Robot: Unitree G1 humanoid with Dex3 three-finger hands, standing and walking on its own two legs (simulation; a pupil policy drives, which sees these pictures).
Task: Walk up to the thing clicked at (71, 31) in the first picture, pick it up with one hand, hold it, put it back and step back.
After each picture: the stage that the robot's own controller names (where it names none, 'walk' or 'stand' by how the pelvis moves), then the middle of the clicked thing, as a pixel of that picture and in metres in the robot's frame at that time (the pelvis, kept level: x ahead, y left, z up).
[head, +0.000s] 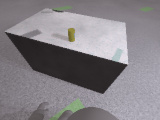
stand; (71, 35) +0.72 +0.22 +0.06
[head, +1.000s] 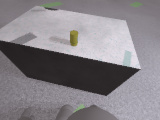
walk; (74, 38) +0.61 +0.16 +0.08
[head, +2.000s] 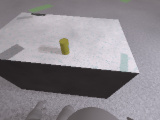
stand; (64, 47) +0.50 +0.23 +0.08
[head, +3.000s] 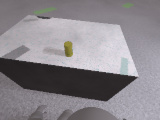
stand; (68, 49) +0.51 +0.20 +0.05
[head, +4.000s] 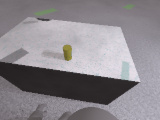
stand; (67, 53) +0.48 +0.20 +0.05
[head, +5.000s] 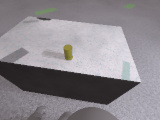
stand; (68, 52) +0.48 +0.20 +0.05
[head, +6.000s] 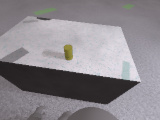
stand; (68, 52) +0.48 +0.19 +0.05
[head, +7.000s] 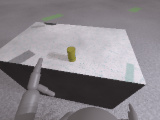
rise first; (71, 54) +0.48 +0.20 +0.06
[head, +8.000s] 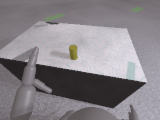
go down; (73, 52) +0.50 +0.19 +0.06
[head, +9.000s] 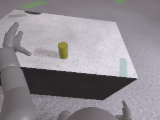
go down; (63, 50) +0.47 +0.19 +0.07
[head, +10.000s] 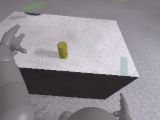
go down; (63, 50) +0.48 +0.19 +0.07
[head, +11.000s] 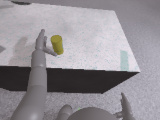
close in; (57, 45) +0.47 +0.20 +0.10
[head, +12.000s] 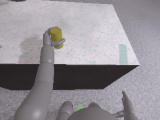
lift; (57, 38) +0.51 +0.19 +0.11
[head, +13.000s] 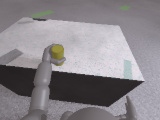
lift; (58, 56) +0.36 +0.21 +0.16
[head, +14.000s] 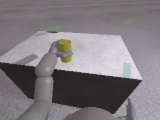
lift; (65, 51) +0.33 +0.17 +0.25
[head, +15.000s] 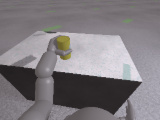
hold; (64, 48) +0.33 +0.17 +0.27
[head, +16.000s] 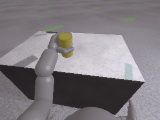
hold; (66, 45) +0.33 +0.15 +0.29
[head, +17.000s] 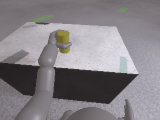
crouch; (63, 42) +0.41 +0.17 +0.24
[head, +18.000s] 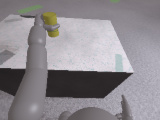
lower; (51, 25) +0.50 +0.22 +0.26
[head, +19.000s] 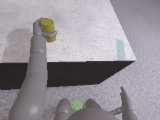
lower; (49, 31) +0.54 +0.21 +0.12
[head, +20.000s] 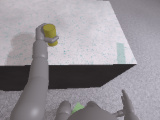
lower; (51, 35) +0.52 +0.21 +0.12
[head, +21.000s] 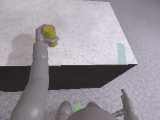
lower; (51, 36) +0.52 +0.22 +0.12
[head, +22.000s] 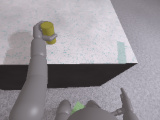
rest; (49, 33) +0.53 +0.22 +0.12
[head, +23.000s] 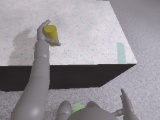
withdraw; (52, 36) +0.52 +0.20 +0.11
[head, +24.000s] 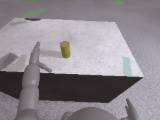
sink last; (65, 50) +0.48 +0.19 +0.09
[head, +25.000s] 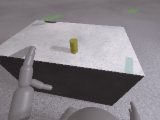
stand; (73, 46) +0.56 +0.20 +0.09
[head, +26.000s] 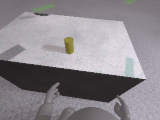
stand; (69, 46) +0.51 +0.20 +0.09
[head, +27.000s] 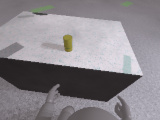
stand; (68, 43) +0.53 +0.20 +0.10
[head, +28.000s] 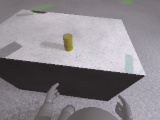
stand; (68, 42) +0.52 +0.20 +0.11
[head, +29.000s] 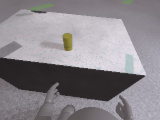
stand; (67, 42) +0.52 +0.20 +0.12
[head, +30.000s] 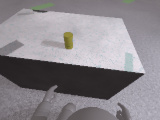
stand; (68, 41) +0.53 +0.20 +0.11
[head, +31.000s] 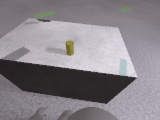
stand; (70, 48) +0.54 +0.20 +0.06
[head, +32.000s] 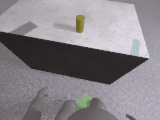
walk; (79, 24) +0.68 +0.14 +0.09
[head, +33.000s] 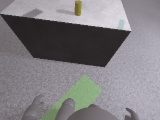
walk; (78, 8) +0.97 +0.23 +0.08
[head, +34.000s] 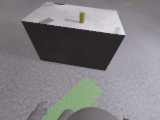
stand; (82, 18) +1.10 +0.20 +0.06
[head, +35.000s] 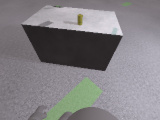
stand; (80, 19) +1.11 +0.21 +0.05
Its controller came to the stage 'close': yes
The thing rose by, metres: 0.22
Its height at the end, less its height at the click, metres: +0.00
